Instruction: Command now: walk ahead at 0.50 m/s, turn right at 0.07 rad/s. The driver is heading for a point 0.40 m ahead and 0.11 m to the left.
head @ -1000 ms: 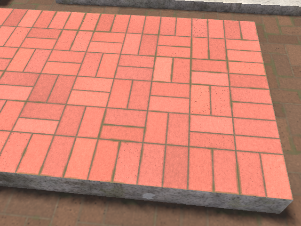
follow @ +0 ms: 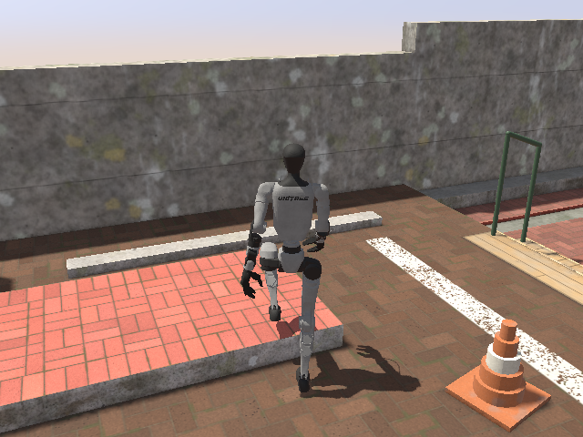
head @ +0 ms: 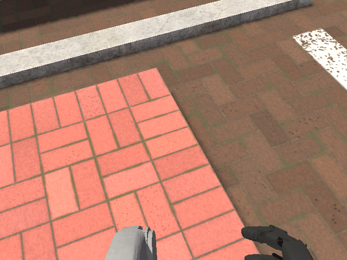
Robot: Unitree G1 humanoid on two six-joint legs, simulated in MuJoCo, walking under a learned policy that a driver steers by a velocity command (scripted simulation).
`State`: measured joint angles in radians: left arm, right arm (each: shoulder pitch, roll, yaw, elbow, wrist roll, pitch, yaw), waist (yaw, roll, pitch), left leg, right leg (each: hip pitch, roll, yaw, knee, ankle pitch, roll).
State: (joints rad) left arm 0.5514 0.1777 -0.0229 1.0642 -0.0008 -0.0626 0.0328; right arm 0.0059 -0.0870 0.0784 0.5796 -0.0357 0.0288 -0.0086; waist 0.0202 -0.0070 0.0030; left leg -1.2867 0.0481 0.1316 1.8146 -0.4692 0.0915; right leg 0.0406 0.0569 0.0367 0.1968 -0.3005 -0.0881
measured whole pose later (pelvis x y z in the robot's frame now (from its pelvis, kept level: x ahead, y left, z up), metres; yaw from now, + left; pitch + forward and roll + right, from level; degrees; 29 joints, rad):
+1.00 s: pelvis +0.41 +0.06 +0.14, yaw +2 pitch +0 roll -1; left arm 0.16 0.19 0.00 0.83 0.01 -0.02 0.01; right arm 0.21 -0.23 -0.01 0.93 -0.01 0.00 -0.05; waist 0.01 0.00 -0.01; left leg -0.28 0.05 -0.05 0.56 -0.29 -0.05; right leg -0.33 0.07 -0.01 0.48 -0.16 -0.05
